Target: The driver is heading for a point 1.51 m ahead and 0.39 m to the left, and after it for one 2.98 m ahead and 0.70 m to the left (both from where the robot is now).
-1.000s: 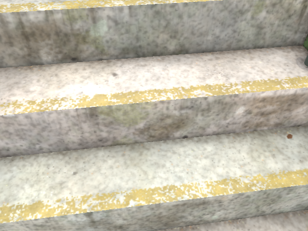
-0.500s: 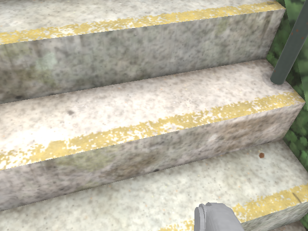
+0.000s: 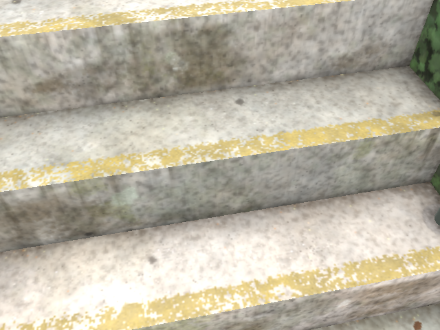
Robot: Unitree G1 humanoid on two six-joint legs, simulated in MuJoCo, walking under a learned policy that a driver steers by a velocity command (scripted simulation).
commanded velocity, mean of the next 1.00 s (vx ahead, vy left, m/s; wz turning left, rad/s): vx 0.01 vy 0.00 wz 0.00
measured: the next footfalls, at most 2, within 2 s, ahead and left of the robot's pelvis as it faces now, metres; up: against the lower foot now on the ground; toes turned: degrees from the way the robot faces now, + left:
left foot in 0.10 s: +0.04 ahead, +0.14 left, +0.00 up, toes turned +2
right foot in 1.74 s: +0.10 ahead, -0.19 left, +0.00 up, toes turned -5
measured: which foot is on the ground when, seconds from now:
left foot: up 0.00-0.08, down 0.10-1.00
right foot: down 0.00-1.00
